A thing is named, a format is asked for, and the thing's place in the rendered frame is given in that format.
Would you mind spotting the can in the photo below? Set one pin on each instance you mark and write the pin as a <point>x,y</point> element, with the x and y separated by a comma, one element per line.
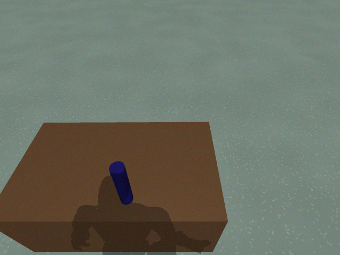
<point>121,181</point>

